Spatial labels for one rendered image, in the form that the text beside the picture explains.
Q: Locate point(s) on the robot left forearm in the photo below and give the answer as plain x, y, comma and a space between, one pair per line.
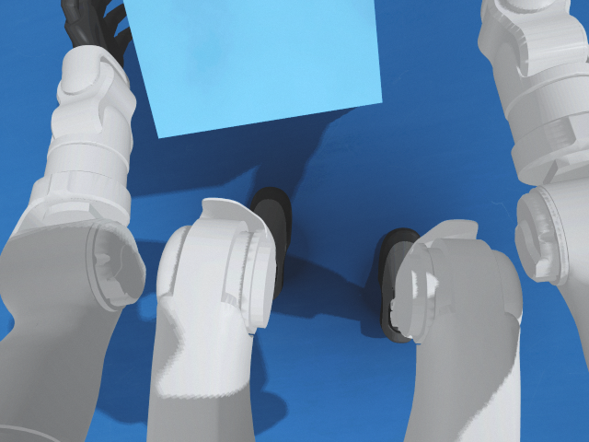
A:
88, 159

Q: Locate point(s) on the right robot upper arm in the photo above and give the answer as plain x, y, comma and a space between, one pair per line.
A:
552, 241

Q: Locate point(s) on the right robot thigh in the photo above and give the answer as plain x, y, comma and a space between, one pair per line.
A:
467, 385

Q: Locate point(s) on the left robot upper arm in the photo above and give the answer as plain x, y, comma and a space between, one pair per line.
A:
65, 286

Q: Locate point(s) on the robot right shin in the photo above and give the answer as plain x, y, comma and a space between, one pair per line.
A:
468, 229

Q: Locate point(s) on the left robot hand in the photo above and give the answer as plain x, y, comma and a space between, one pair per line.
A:
86, 25

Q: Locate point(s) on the robot right forearm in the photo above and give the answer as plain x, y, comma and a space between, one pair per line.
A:
540, 59

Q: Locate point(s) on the carton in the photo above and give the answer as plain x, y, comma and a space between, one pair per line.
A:
213, 64

